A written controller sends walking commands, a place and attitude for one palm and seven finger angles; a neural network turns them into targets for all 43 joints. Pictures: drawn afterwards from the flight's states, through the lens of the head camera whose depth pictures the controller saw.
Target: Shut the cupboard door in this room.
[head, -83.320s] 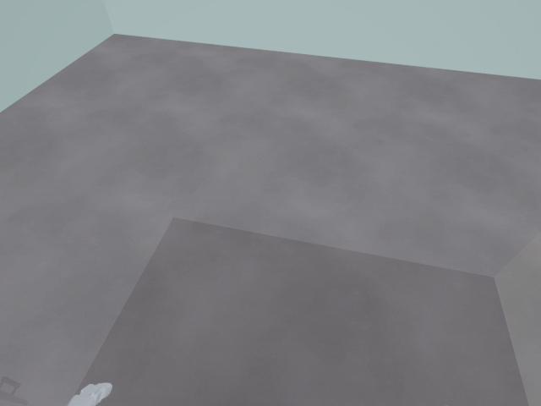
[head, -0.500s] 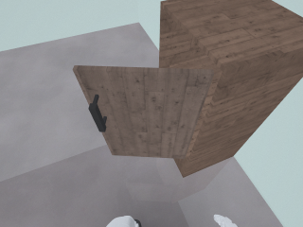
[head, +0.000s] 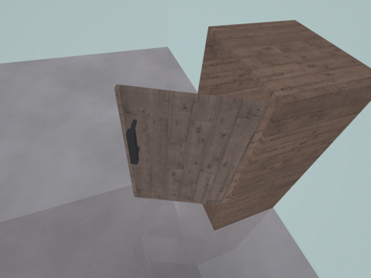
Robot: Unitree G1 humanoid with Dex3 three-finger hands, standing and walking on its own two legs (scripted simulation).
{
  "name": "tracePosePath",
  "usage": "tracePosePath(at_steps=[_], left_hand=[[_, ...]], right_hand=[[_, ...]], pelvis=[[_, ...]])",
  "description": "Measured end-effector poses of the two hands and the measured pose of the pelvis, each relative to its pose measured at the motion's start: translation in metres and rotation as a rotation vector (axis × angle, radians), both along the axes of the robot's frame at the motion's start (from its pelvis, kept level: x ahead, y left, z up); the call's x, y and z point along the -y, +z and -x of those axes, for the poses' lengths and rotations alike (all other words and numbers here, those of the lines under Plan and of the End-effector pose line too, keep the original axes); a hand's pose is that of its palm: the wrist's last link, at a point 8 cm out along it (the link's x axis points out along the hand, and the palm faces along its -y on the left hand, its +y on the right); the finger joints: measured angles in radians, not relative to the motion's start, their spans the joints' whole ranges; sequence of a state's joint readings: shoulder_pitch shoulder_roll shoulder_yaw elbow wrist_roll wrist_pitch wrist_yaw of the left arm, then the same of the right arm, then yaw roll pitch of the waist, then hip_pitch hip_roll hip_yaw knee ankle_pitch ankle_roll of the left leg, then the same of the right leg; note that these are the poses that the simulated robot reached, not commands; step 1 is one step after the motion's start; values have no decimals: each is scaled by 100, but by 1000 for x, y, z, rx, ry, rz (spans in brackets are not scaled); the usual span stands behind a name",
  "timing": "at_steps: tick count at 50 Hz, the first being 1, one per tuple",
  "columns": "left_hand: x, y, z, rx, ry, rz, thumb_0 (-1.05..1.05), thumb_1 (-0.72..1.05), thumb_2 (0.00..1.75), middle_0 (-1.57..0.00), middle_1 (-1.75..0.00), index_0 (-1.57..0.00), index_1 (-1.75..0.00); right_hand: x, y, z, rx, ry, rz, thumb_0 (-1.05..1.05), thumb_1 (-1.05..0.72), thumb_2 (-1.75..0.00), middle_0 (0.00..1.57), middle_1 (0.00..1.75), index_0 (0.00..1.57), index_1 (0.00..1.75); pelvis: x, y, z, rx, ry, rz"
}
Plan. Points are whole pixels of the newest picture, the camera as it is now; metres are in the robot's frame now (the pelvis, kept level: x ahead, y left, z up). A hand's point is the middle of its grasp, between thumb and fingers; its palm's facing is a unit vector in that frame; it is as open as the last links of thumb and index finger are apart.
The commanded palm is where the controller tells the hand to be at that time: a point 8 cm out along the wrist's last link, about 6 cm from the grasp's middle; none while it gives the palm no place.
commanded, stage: come to a stop and stand still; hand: left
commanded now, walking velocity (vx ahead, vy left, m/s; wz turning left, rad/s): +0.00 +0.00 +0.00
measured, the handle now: (134, 142) +0.47 +0.19 -0.05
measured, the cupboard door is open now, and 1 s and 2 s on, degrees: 65 65 65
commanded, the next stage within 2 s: look again from close up in 0.46 s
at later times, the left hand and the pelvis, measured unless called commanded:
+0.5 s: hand out of the picture -0.01 +0.17 -0.18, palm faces +0.03 -0.99 -0.14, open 7.4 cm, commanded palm none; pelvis +0.01 +0.01 +0.00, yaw -1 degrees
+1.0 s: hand out of the picture -0.04 +0.16 -0.18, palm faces +0.04 -0.98 -0.19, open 7.4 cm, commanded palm none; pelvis -0.03 -0.01 +0.00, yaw +0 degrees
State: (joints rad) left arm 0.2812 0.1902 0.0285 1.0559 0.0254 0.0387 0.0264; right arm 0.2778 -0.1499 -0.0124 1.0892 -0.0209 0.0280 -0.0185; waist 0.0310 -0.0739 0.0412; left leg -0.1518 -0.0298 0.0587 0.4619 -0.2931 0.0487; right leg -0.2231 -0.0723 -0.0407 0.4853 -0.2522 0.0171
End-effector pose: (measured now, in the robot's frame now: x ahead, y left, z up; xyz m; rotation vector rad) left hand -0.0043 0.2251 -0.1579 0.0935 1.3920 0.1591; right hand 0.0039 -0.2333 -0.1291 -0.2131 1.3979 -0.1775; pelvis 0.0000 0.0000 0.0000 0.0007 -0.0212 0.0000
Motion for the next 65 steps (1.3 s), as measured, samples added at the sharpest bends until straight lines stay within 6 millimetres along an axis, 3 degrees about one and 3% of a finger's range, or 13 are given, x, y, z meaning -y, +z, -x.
tracePosePath(at_steps=[3,7,19,29,43,55,65], left_hand=[[-5,1,1,-5,-1,3,1,91,90,-20,-30,-20,-29],[-8,4,3,-19,-5,6,1,91,90,-20,-30,-19,-29],[-2,5,7,-70,-14,15,1,91,90,-20,-30,-19,-29],[14,6,5,-64,-16,16,1,91,90,-20,-30,-19,-29],[8,10,21,52,-31,-46,1,91,90,-20,-30,-20,-29],[27,11,54,14,-20,-23,1,91,90,-20,-30,-20,-29],[36,5,66,-23,13,14,1,91,90,-20,-30,-20,-30]], right_hand=[[-20,-3,0,0,3,-29,1,-91,-90,19,30,20,30],[-32,-7,5,-12,-8,-41,2,-94,-90,20,30,20,30],[-45,-11,14,-33,-47,-69,1,-92,-90,20,30,20,30],[-40,-14,14,-35,-55,-83,1,-91,-90,20,30,20,30],[-5,-16,4,130,-1,-64,2,-92,-90,20,30,20,30],[5,-14,42,58,-6,-78,1,-91,-90,20,30,20,30],[-1,-14,74,-56,-26,-81,1,-91,-90,20,30,20,30]], pelvis=[[-7,1,-1,6,-1,1],[-15,2,-4,8,-5,4],[-19,2,-11,4,-14,-1],[-11,2,-13,2,-11,4],[3,-3,18,40,6,-2],[17,-1,36,21,6,-7],[17,-2,31,12,12,7]])
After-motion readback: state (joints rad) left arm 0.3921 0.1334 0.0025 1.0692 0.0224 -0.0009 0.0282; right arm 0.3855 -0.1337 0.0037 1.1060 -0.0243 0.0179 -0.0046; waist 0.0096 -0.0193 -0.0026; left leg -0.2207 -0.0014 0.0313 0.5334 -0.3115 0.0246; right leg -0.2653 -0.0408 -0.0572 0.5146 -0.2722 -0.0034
